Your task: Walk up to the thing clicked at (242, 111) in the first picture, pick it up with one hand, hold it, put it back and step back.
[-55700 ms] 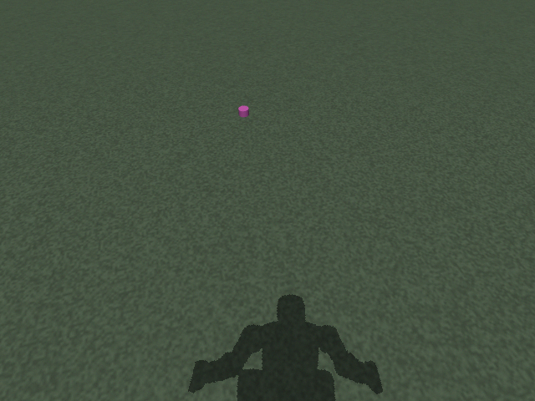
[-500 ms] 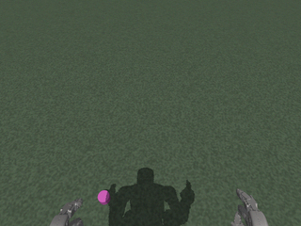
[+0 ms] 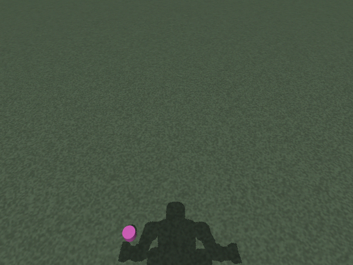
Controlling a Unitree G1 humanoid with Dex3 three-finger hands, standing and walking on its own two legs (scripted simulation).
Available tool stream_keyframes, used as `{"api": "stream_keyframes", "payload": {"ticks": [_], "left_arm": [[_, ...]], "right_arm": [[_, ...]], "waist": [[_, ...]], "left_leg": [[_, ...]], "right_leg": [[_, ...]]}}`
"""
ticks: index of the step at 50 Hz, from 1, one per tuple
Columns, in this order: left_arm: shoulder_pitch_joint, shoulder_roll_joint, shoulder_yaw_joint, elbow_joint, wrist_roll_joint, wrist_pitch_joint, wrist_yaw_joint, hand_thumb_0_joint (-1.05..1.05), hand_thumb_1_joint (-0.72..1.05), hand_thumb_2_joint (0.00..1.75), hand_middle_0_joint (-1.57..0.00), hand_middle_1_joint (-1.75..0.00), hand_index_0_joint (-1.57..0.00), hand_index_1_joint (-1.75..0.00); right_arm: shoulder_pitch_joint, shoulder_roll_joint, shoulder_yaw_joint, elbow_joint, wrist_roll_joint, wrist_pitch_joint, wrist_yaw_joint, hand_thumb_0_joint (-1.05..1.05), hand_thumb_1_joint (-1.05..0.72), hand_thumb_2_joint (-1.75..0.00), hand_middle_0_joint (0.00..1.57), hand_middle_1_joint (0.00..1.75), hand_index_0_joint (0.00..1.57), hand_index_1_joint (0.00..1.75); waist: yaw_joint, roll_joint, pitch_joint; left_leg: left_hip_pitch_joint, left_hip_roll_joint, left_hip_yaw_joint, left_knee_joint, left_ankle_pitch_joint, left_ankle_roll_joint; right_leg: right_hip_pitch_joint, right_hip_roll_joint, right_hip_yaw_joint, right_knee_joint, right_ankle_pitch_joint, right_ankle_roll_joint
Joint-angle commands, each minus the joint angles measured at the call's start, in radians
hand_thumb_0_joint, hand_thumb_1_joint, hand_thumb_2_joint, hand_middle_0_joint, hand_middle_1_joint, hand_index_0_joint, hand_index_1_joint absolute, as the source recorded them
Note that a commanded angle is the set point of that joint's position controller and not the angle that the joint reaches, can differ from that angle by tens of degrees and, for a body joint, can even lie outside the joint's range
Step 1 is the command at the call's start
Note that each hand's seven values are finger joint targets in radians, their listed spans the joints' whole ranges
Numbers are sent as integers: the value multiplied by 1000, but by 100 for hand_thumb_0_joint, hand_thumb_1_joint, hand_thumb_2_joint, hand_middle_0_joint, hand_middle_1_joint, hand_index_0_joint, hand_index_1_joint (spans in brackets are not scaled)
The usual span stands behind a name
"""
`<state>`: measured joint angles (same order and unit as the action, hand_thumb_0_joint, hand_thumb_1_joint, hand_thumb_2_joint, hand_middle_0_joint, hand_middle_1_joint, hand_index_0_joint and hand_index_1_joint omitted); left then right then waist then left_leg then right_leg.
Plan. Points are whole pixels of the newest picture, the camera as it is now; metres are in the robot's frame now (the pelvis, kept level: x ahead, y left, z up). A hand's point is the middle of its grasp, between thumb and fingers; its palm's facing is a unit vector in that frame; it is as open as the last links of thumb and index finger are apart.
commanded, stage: stand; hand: left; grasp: from above
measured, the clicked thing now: (129, 233) +0.45 +0.30 -0.74
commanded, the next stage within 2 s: none
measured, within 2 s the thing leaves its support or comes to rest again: neither
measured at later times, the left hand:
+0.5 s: hand out of the picture +0.02 +0.24 -0.15, palm faces +0.04 -0.94 -0.33, open 7.4 cm
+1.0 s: hand out of the picture +0.07 +0.22 -0.14, palm faces +0.01 -0.95 -0.32, open 7.4 cm
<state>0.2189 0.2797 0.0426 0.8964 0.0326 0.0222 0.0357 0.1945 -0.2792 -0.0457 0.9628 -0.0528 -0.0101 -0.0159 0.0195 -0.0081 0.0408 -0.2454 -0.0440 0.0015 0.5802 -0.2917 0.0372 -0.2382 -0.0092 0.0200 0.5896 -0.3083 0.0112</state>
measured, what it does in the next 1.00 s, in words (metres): stands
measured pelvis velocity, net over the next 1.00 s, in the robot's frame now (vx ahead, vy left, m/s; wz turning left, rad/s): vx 0.00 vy -0.01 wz -0.01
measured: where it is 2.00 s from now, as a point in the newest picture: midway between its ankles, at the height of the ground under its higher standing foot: outside the picture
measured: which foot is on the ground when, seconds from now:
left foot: down 0.00-1.00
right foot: down 0.00-1.00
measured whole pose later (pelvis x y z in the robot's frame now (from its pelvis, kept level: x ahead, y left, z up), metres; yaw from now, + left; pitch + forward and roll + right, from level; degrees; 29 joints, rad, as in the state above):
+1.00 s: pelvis +0.00 -0.01 +0.02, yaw -1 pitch -4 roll +0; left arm 0.12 0.28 0.02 1.16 0.02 -0.01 0.02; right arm 0.13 -0.30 -0.02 1.15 -0.02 -0.01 -0.01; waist 0.00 0.01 0.06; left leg -0.10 -0.02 0.00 0.32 -0.16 0.01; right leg -0.10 0.01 0.02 0.34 -0.18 -0.01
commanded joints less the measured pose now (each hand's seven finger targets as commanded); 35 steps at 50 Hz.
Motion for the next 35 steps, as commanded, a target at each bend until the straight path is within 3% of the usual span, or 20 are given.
{"api": "stream_keyframes", "payload": {"ticks": [1,5,8,12,18,24,32,35], "left_arm": [[-58,152,35,-16,-8,-36,12,0,90,90,-20,-30,-20,-30],[-68,167,34,50,-5,-36,11,0,90,90,-20,-30,-20,-30],[-63,175,34,87,-5,-35,8,0,90,90,-20,-30,-20,-30],[-68,177,27,124,-5,-44,6,0,90,90,-20,-30,-20,-30],[-77,185,22,157,-6,-44,4,0,90,90,-20,-30,-20,-30],[-64,189,18,187,-3,-37,-1,0,90,90,-20,-30,-20,-30],[-89,207,16,194,-7,-47,-2,0,90,90,-20,-30,-20,-30],[-105,206,14,194,-11,-50,-1,0,90,90,-20,-30,-20,-30]], "right_arm": [[-54,-171,-31,-31,10,-30,-21,0,-90,-90,20,30,20,30],[-67,-175,-32,7,16,-26,-23,0,-90,-90,20,30,20,30],[-67,-192,-35,30,18,-22,-22,0,-90,-90,20,30,20,30],[-64,-179,-29,58,22,-22,-18,0,-90,-90,20,30,20,30],[-70,-187,-25,87,25,-18,-14,0,-90,-90,20,30,20,30],[-90,-205,-25,99,25,-8,-10,0,-90,-90,20,30,20,30],[-89,-206,-19,111,29,-14,-7,0,-90,-90,20,30,20,30],[-83,-205,-14,119,31,-15,-8,0,-90,-90,20,30,20,30]], "waist": [[2,47,-47],[1,30,-16],[-2,45,-1],[-4,12,-7],[-9,12,-2],[-1,26,53],[-17,1,5],[-23,8,-24]], "left_leg": [[64,128,-161,-221,174,6],[73,125,-156,-275,112,-1],[81,133,-171,-328,8,-5],[105,128,-151,-318,89,-8],[122,132,-148,-330,57,-7],[32,135,-170,-365,-110,-6],[117,137,-146,-328,24,-4],[147,141,-132,-310,118,-2]], "right_leg": [[62,-70,82,-152,163,-35],[82,-73,84,-202,139,-32],[79,-67,76,-219,113,-26],[103,-86,94,-260,135,-27],[90,-91,96,-291,114,-24],[73,-74,89,-297,1,-24],[56,-94,109,-311,49,-31],[82,-103,114,-314,135,-34]]}}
